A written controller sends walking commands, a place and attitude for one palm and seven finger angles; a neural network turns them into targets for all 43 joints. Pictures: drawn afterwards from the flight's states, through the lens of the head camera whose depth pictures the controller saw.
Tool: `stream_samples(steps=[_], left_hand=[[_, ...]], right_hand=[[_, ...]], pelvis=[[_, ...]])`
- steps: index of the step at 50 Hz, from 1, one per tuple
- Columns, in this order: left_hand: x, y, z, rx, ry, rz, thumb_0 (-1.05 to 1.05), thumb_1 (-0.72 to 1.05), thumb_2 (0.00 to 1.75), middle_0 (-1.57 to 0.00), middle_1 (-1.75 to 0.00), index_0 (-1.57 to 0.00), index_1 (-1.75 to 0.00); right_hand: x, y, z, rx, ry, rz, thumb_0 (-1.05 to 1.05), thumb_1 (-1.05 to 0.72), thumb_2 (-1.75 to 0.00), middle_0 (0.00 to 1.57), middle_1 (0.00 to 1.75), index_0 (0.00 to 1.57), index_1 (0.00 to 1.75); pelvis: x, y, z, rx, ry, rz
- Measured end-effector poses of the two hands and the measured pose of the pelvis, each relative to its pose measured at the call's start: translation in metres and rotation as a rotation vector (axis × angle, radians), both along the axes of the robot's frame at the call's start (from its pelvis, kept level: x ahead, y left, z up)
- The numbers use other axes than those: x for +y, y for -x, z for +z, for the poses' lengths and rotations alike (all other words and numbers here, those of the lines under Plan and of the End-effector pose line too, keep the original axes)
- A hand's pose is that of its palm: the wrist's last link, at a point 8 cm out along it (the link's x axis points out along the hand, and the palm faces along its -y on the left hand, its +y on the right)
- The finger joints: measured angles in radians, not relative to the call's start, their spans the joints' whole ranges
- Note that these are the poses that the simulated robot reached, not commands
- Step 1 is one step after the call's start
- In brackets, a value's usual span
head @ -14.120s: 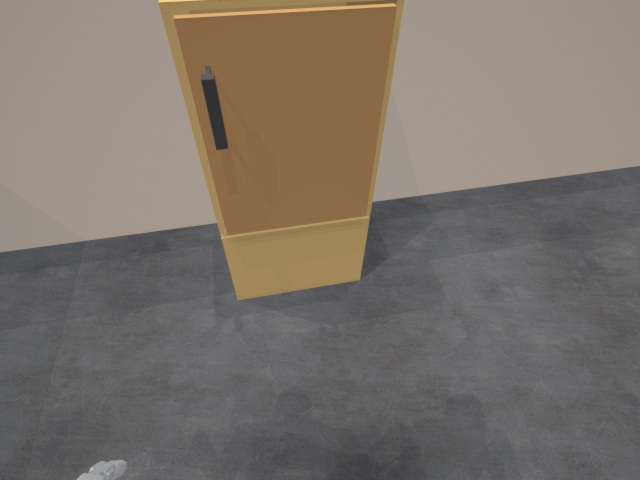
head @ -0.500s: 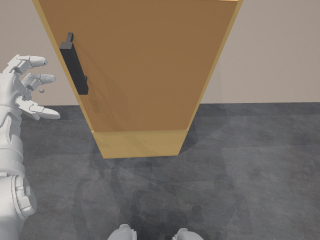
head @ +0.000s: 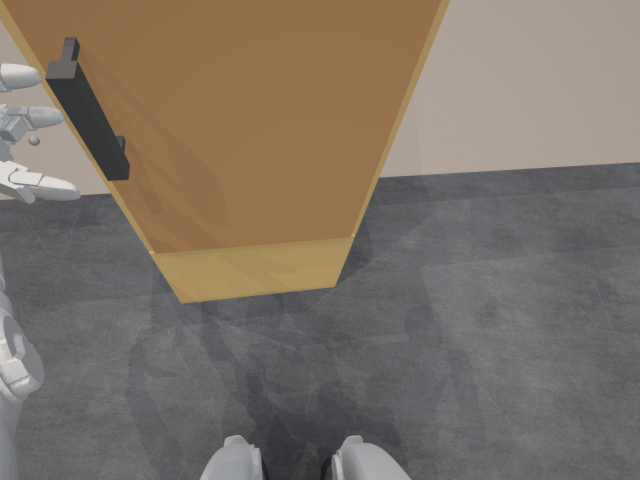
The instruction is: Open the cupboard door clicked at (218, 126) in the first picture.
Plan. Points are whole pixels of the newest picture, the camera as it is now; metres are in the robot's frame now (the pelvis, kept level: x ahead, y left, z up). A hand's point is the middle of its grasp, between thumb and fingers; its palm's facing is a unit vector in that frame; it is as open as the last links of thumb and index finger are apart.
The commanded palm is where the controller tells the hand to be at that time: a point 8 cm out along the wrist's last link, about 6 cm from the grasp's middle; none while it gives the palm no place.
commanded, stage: move the hooked fingers beside the handle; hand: left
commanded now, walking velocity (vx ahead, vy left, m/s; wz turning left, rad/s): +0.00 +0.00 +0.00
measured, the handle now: (97, 115) +0.53 +0.23 +0.09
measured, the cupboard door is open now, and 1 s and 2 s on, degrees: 0 0 0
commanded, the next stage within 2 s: slide the fingers in behind the handle in 0.62 s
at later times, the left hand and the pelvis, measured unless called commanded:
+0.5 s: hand (17, 153) +0.46 +0.29 +0.10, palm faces +0.08 -1.00 +0.00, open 14.0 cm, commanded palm +0.45 +0.34 +0.09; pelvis +0.00 +0.00 +0.00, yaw +1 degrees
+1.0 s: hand (42, 147) +0.48 +0.27 +0.10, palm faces +0.06 -1.00 +0.01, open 14.0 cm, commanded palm +0.45 +0.32 +0.09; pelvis +0.00 +0.00 +0.00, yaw +0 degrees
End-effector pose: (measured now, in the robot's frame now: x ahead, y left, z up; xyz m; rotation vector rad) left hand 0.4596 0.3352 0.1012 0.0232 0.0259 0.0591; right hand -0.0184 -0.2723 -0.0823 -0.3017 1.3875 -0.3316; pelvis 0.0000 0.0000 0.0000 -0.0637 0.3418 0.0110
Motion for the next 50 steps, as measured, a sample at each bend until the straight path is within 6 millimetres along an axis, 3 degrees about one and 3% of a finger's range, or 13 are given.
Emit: stream_samples(steps=[22, 32, 42, 50], left_hand=[[0.008, 0.019, 0.000, -0.004, 0.010, 0.021, -0.01, -0.50, 0.30, -0.30, -1.20, -0.30, -1.20], [0.011, 0.017, -0.004, -0.001, 0.010, 0.010, -0.01, -0.50, 0.30, -0.30, -1.20, -0.30, -1.20], [0.001, 0.008, -0.005, -0.001, 0.020, -0.002, -0.01, -0.50, 0.30, -0.30, -1.20, -0.30, -1.20], [-0.008, 0.006, -0.006, -0.010, 0.030, -0.003, -0.01, -0.50, 0.30, -0.30, -1.20, -0.30, -1.20]], right_hand=[[-0.002, -0.050, -0.003, -0.119, -0.005, 0.068, 0.01, -0.90, -0.90, 0.20, 0.30, 0.21, 0.30], [-0.004, -0.037, -0.003, -0.081, 0.013, 0.067, 0.01, -0.90, -0.90, 0.20, 0.30, 0.21, 0.30], [0.004, -0.017, -0.004, -0.038, -0.002, 0.031, 0.01, -0.90, -0.90, 0.20, 0.30, 0.21, 0.30], [0.011, -0.013, -0.004, -0.043, -0.021, 0.012, 0.01, -0.90, -0.90, 0.20, 0.30, 0.21, 0.30]], pelvis=[[-0.003, 0.000, 0.000, -0.022, 0.001, 0.016], [-0.002, 0.004, -0.003, -0.013, 0.008, 0.023], [0.002, 0.003, -0.002, -0.008, 0.008, 0.014], [0.004, 0.001, -0.001, -0.016, 0.006, 0.006]])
